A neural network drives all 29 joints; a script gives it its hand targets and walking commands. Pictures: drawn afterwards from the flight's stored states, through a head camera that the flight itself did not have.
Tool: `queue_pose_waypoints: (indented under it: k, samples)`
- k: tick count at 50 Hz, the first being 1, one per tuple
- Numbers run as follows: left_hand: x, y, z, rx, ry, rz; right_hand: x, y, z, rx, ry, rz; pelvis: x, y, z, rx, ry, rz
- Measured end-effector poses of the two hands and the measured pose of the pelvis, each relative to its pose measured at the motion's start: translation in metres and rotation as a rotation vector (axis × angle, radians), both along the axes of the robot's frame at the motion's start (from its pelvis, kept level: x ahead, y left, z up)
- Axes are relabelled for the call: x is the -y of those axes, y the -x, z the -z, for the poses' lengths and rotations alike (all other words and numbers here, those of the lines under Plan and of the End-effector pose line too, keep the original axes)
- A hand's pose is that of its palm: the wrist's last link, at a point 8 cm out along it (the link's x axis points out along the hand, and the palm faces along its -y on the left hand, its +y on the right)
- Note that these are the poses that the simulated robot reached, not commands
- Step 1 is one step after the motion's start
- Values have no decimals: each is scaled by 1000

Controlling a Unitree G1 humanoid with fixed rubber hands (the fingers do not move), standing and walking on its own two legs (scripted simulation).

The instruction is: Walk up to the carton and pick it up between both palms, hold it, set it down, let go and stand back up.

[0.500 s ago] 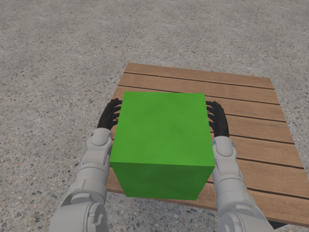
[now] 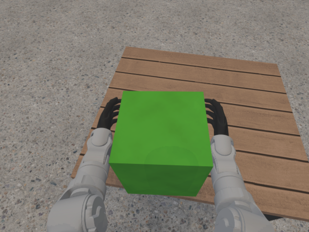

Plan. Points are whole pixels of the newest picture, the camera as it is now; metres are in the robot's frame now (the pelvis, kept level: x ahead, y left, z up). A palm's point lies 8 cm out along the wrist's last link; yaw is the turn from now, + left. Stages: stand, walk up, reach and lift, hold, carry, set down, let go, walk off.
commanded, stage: set down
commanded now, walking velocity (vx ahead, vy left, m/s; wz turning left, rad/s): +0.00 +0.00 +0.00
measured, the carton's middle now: (162, 147) +0.36 -0.05 -0.03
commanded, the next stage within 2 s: none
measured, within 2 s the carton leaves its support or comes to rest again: rests again in 0.04 s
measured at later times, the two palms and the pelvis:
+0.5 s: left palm (106, 127) +0.41 +0.10 +0.02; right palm (219, 132) +0.36 -0.20 +0.03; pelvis -0.01 +0.00 +0.00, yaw +0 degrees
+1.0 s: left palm (108, 127) +0.41 +0.09 +0.02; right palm (221, 133) +0.36 -0.21 +0.02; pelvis -0.03 -0.01 +0.00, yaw +0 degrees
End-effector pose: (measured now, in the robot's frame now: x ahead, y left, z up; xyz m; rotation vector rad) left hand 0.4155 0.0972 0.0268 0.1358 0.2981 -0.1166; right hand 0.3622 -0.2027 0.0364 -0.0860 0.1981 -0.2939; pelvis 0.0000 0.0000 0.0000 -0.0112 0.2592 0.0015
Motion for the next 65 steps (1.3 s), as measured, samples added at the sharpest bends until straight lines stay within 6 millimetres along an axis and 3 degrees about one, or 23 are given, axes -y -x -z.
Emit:
queue_pose_waypoints:
  k: [18, 54, 65]
  samples:
    - [-1, 3, 3, 22, -13, -2, -2, 5, 4, 6, 26, -9, -4, 9, 2, -45, 2, 6]
    - [7, 2, 8, 27, 24, -6, 8, 6, 13, -9, 57, -30, 9, 30, 4, -95, -4, 8]
    - [8, 0, 8, 39, -15, 8, 9, 8, 14, -10, 52, -29, 9, 26, 5, -111, -3, 10]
